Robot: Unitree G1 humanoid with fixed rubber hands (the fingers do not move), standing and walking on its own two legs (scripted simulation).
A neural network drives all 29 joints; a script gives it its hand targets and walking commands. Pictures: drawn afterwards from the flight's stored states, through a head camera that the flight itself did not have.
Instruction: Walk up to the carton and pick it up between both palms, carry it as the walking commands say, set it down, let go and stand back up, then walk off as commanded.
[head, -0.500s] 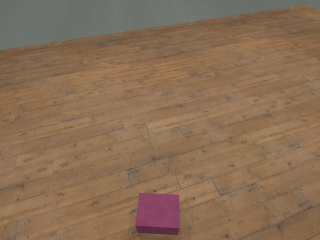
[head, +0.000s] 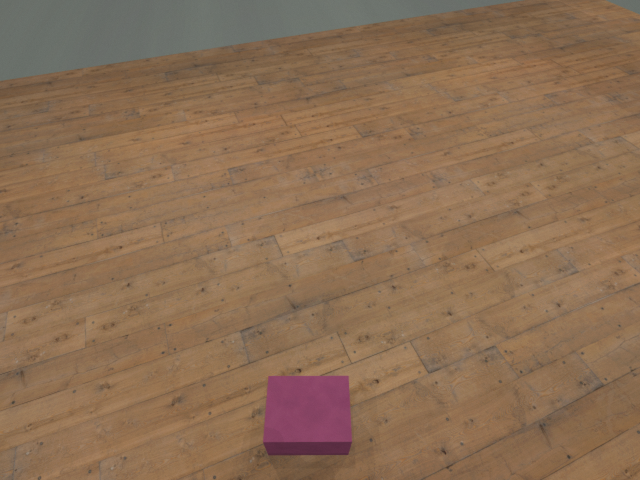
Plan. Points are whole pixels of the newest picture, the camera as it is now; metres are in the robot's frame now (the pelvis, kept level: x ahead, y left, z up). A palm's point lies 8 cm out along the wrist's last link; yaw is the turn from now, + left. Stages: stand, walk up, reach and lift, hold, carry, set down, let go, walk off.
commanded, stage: walk up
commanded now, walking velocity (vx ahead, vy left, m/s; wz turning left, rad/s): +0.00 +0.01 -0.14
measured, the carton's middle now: (308, 415) +0.40 +0.04 -0.69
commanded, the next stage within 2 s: stand in 1.46 s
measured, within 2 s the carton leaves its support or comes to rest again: neither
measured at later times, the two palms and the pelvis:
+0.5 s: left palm out of the picture +0.05 +0.24 -0.13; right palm out of the picture -0.04 -0.24 -0.15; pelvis -0.01 +0.00 +0.00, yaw -2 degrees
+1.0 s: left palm out of the picture +0.02 +0.22 -0.13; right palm out of the picture -0.02 -0.22 -0.14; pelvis +0.00 +0.00 +0.01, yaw -3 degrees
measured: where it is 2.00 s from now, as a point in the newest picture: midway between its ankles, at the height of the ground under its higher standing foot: outside the picture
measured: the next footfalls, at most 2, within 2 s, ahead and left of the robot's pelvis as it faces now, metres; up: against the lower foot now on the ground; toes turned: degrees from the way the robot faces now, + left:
none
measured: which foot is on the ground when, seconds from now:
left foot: down 0.00-1.00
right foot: down 0.00-1.00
